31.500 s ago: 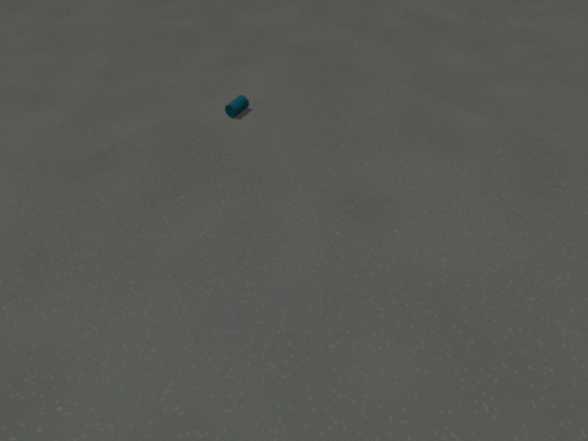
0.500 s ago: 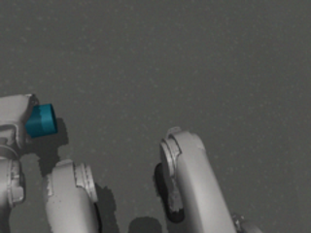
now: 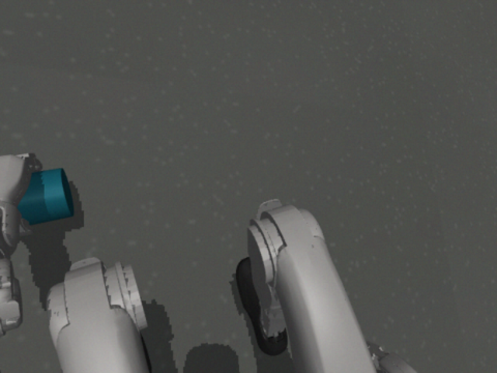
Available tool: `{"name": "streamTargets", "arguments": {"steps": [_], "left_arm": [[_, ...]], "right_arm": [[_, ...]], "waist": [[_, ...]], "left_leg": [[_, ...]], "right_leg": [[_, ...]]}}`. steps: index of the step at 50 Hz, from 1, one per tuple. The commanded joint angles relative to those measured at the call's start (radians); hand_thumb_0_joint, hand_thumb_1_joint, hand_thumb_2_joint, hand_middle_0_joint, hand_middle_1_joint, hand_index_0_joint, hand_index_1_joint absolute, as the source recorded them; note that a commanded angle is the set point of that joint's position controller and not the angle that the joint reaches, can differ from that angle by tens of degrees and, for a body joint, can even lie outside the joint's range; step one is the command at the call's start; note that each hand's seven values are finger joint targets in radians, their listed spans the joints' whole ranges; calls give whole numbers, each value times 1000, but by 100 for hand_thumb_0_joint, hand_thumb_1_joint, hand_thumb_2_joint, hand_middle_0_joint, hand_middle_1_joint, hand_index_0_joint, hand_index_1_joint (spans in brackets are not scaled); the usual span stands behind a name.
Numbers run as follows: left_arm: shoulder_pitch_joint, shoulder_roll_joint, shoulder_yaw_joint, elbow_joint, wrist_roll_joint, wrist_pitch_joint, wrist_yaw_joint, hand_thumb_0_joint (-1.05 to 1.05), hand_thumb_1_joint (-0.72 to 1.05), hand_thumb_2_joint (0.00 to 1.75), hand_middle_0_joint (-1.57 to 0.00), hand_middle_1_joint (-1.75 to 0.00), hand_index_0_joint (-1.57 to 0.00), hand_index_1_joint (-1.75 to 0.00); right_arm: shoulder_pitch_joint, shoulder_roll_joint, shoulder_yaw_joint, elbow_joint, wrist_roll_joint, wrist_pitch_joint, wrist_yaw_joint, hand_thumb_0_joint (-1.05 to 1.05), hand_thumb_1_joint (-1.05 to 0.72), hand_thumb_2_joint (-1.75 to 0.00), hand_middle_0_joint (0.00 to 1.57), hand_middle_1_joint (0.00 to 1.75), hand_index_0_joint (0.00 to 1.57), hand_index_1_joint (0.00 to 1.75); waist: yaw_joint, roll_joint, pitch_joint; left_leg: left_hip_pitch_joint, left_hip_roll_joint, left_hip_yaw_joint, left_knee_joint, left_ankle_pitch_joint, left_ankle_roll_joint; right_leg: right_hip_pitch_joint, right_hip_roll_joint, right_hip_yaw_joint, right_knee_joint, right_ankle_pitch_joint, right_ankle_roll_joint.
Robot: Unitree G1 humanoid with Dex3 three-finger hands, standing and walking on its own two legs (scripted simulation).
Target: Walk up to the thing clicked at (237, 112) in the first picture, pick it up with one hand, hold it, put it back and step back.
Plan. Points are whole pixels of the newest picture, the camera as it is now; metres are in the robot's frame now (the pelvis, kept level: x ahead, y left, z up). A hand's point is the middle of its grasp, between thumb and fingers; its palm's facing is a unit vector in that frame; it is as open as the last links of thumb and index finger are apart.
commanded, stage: rest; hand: left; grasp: from above
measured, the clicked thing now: (21, 200) +0.44 +0.26 -0.26
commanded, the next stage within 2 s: open in 0.54 s
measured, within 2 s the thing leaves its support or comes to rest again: neither
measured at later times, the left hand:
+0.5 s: hand (8, 195) +0.44 +0.26 -0.23, palm faces -0.45 -0.13 -0.88, open 10.8 cm
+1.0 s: hand (9, 197) +0.44 +0.26 -0.23, palm faces -0.45 -0.11 -0.89, open 11.3 cm
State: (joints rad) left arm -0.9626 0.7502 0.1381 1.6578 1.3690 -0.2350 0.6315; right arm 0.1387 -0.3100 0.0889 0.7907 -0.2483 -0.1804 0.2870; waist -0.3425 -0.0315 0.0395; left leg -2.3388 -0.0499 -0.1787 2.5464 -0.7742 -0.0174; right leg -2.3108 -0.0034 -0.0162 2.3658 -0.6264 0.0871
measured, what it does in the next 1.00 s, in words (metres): stands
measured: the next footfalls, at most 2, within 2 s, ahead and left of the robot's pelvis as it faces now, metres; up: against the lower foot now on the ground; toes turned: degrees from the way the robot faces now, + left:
none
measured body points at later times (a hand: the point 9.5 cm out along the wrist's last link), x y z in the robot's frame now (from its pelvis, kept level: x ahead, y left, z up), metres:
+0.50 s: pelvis -0.01 +0.00 -0.01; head +0.24 +0.10 +0.35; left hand +0.46 +0.27 -0.17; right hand +0.01 -0.27 -0.07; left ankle +0.05 +0.12 -0.27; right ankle +0.12 -0.15 -0.27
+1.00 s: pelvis -0.01 +0.00 -0.01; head +0.24 +0.10 +0.35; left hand +0.46 +0.27 -0.18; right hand +0.02 -0.26 -0.07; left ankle +0.05 +0.12 -0.27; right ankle +0.12 -0.15 -0.27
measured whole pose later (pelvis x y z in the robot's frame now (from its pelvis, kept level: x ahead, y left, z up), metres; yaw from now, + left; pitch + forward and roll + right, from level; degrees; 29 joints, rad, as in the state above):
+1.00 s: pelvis -0.01 +0.00 -0.01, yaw -2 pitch +28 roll -13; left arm -1.05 0.87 0.15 1.84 1.41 -0.25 0.69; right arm 0.11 -0.34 0.19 0.75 -0.30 -0.26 0.34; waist -0.39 -0.06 0.10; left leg -2.33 -0.05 -0.22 2.59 -0.75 -0.01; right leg -2.28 0.01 -0.05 2.37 -0.60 0.08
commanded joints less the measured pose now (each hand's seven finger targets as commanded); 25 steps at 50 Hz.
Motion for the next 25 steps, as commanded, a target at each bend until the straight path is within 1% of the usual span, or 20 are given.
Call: {"name": "streamTargets", "arguments": {"steps": [1,3,4,5,6,7,8,9,10,11,12,13,14,15,16,19,21,23,24,25], "left_arm": [[-361,237,26,-127,-10,0,90,0,80,85,-127,-37,-119,-46],[-356,203,-1,-78,-7,6,94,0,79,83,-127,-36,-119,-45],[-377,230,24,-87,-12,6,96,0,79,83,-128,-35,-119,-45],[-355,203,-3,-45,-9,15,92,0,80,83,-128,-35,-119,-44],[-367,234,19,-58,-19,15,94,0,80,82,-129,-34,-120,-43],[-378,244,21,-65,-9,18,90,0,82,85,-131,-33,-121,-43],[-365,264,46,-46,-10,21,90,0,81,84,-130,-34,-121,-43],[-342,270,53,-41,-4,23,91,0,81,83,-130,-32,-120,-42],[-360,261,42,-30,1,21,86,0,81,81,-130,-32,-121,-41],[-364,295,72,-14,1,17,87,0,82,80,-129,-33,-120,-42],[-359,285,65,-13,3,16,82,0,81,80,-129,-33,-120,-41],[-348,300,80,-2,2,13,79,0,81,80,-129,-32,-120,-41],[-354,300,75,0,0,9,77,0,82,80,-130,-33,-121,-42],[-364,286,64,16,2,5,70,0,83,82,-130,-34,-121,-43],[-346,307,75,8,1,0,72,0,83,80,-130,-33,-121,-42],[-323,311,68,36,6,-10,71,0,83,81,-130,-34,-121,-43],[-339,295,43,44,14,-18,68,0,82,81,-130,-33,-121,-43],[-323,315,51,46,21,-20,73,0,83,80,-130,-33,-121,-43],[-343,315,44,38,20,-23,74,0,82,80,-131,-31,-121,-42],[-340,321,49,59,22,-25,77,0,83,81,-131,-32,-122,-42]], "right_arm": [[207,-297,-77,4,-1,-10,3,0,-90,-90,20,30,20,30],[207,-295,-72,15,1,-10,10,0,-90,-90,20,30,20,30],[202,-302,-74,-2,-1,-13,12,0,-90,-90,20,30,20,30],[207,-300,-67,12,0,-14,15,0,-90,-90,20,30,20,30],[199,-311,-71,0,0,-21,16,0,-90,-90,20,30,20,30],[199,-319,-70,-13,-4,-28,20,0,-90,-90,20,30,20,30],[204,-328,-72,-15,-9,-30,21,0,-90,-90,20,30,20,30],[204,-334,-74,-12,-6,-26,20,0,-90,-90,20,30,20,30],[202,-325,-66,-18,-9,-29,24,0,-90,-90,20,30,20,30],[217,-332,-62,-9,-15,-31,28,0,-90,-90,20,30,20,30],[210,-331,-62,-15,-15,-31,29,0,-90,-90,20,30,20,30],[210,-331,-60,-18,-14,-30,29,0,-90,-90,20,30,20,30],[205,-327,-57,-14,-12,-31,28,0,-90,-90,20,30,20,30],[206,-333,-55,-24,-19,-35,29,0,-90,-90,20,30,20,30],[203,-337,-57,-14,-16,-33,26,0,-90,-90,20,30,20,30],[191,-332,-40,-25,-16,-31,24,0,-90,-90,20,30,20,30],[183,-330,-36,-31,-21,-33,25,0,-90,-90,20,30,20,30],[190,-335,-29,-29,-26,-31,22,0,-90,-90,20,30,20,30],[193,-345,-36,-26,-26,-34,21,0,-90,-90,20,30,20,30],[190,-331,-19,-30,-30,-36,23,0,-90,-90,20,30,20,30]], "waist": [[-45,436,-695],[-48,433,-671],[-59,418,-678],[-54,419,-659],[-49,421,-654],[-59,448,-646],[-60,440,-648],[-48,442,-657],[-68,435,-642],[-78,417,-622],[-72,409,-615],[-70,396,-619],[-69,404,-607],[-88,383,-590],[-73,398,-594],[-68,382,-594],[-83,369,-572],[-76,371,-591],[-90,392,-575],[-87,369,-567]], "left_leg": [[547,14,130,-288,325,22],[515,13,123,-298,291,27],[505,12,122,-291,295,29],[506,11,122,-292,280,27],[496,13,111,-303,272,24],[520,14,111,-299,280,21],[532,17,108,-297,294,20],[535,16,104,-306,307,17],[517,15,113,-286,301,22],[499,17,104,-287,299,21],[475,12,112,-280,284,28],[469,12,109,-283,279,28],[457,11,110,-282,253,31],[459,13,105,-279,243,30],[459,11,101,-293,228,31],[457,13,91,-290,241,30],[435,13,96,-276,220,33],[444,10,96,-278,233,35],[444,13,101,-271,238,34],[444,14,91,-274,240,32]], "right_leg": [[353,31,-195,-142,279,-91],[343,36,-199,-151,248,-94],[354,35,-201,-153,258,-91],[339,33,-198,-155,242,-93],[323,29,-201,-148,232,-93],[315,26,-202,-144,238,-91],[327,26,-207,-143,250,-88],[337,26,-207,-142,254,-89],[346,30,-205,-141,256,-89],[350,25,-207,-140,256,-86],[361,31,-204,-147,245,-87],[362,29,-205,-151,238,-88],[359,30,-203,-153,217,-88],[344,29,-207,-155,212,-85],[344,31,-210,-158,191,-85],[354,30,-212,-148,204,-84],[355,35,-211,-152,195,-85],[374,40,-211,-159,204,-85],[364,37,-210,-154,210,-84],[362,35,-214,-153,209,-84]]}}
